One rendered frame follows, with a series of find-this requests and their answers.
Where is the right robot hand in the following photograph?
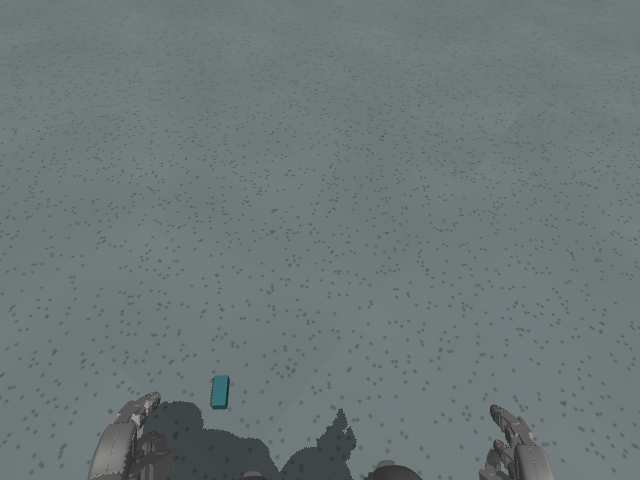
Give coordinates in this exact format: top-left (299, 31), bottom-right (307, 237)
top-left (479, 405), bottom-right (556, 480)

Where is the small box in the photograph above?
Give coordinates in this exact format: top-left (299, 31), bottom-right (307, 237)
top-left (211, 375), bottom-right (230, 410)

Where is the left robot hand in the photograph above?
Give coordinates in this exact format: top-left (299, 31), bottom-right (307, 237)
top-left (88, 392), bottom-right (175, 480)

